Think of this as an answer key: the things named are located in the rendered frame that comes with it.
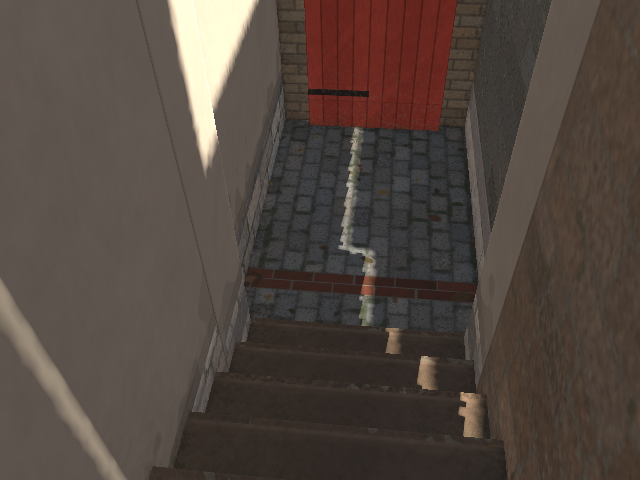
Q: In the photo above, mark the stairs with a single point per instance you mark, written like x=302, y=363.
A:
x=301, y=454

